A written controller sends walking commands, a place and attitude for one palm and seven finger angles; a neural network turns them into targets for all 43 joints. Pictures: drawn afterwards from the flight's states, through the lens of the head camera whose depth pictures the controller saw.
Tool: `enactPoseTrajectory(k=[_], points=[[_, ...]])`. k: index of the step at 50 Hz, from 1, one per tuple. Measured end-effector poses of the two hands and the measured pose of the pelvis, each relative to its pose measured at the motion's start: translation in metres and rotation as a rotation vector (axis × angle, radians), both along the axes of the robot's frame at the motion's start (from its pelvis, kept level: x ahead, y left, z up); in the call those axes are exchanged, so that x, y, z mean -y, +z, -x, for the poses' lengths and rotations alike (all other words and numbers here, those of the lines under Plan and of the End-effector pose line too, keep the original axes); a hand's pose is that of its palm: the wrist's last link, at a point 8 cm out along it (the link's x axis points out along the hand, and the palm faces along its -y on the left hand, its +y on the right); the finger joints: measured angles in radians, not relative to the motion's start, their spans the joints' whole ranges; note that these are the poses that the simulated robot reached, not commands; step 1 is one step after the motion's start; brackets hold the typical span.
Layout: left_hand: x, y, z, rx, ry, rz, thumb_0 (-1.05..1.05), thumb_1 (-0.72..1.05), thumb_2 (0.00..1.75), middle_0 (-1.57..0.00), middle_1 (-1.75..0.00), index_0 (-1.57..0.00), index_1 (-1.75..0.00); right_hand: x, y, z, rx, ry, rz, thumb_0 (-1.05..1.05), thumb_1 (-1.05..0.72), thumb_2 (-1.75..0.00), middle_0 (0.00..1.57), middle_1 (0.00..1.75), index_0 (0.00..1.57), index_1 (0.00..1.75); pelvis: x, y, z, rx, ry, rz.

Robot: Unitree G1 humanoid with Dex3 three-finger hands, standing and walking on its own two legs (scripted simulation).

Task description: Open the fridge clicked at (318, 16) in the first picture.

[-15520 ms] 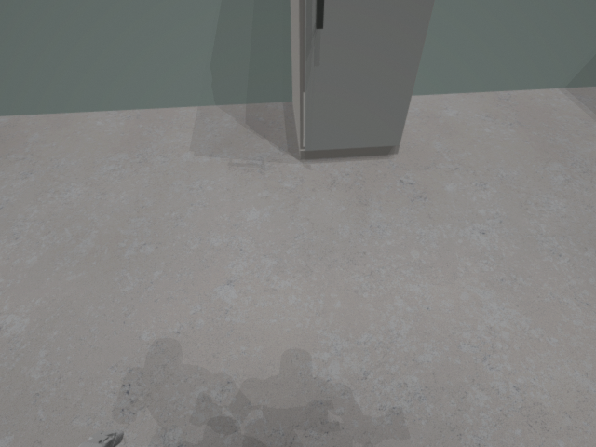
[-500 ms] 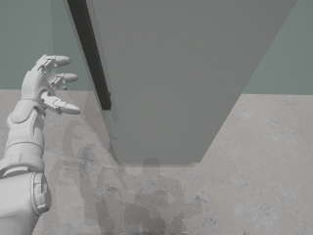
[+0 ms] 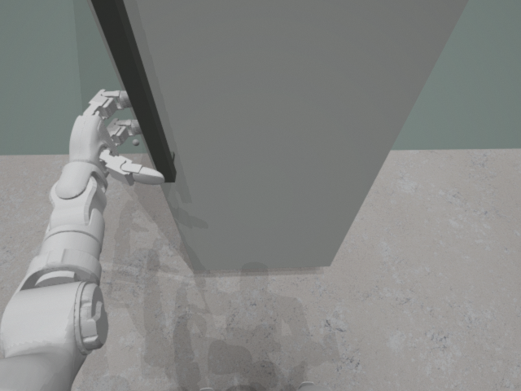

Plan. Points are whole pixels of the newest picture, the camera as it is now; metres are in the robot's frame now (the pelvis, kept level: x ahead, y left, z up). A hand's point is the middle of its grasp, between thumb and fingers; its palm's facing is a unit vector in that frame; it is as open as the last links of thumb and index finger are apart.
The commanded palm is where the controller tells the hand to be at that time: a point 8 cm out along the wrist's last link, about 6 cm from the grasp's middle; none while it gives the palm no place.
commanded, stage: feel for the door with the fingertips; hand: left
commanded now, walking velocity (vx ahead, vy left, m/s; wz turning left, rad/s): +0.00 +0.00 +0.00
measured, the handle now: (135, 60) +0.53 +0.17 +0.21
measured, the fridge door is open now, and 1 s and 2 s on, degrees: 0 0 0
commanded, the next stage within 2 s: slide the fingers in behind the handle in 0.56 s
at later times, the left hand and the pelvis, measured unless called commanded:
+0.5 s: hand (130, 132) +0.48 +0.19 +0.12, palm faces +0.01 -1.00 +0.00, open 14.0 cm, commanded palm +0.46 +0.25 +0.12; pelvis +0.00 -0.01 +0.00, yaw +0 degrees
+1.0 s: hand (128, 130) +0.49 +0.20 +0.12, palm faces -0.01 -1.00 +0.00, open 13.8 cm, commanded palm +0.46 +0.24 +0.12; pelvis +0.00 +0.01 +0.00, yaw +0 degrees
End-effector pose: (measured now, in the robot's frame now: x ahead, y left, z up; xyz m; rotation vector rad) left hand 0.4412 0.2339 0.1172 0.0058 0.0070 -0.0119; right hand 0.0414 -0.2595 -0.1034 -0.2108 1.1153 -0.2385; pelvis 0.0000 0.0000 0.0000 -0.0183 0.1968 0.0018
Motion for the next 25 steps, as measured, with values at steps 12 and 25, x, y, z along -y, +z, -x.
enactPoseTrajectory(k=[12, 25], points=[[-0.011, 0.009, -0.01, 0.011, 0.028, -0.012, -0.01, -0.5, 0.3, -0.3, -1.2, -0.3, -1.2, 0.01, 0.0, 0.009, -0.022, -0.021, 0.012, 0.01, -0.91, -0.9, 0.21, 0.3, 0.2, 0.3, 0.007, 0.0, 0.0, -0.012, -0.006, -0.003], [-0.011, 0.002, -0.019, -0.019, 0.02, 0.004, -0.01, -0.5, 0.3, -0.3, -1.2, -0.3, -1.2, 0.016, 0.001, 0.014, -0.058, -0.022, 0.039, 0.01, -0.91, -0.9, 0.21, 0.3, 0.2, 0.3, 0.007, -0.002, -0.001, -0.029, 0.002, 0.002]])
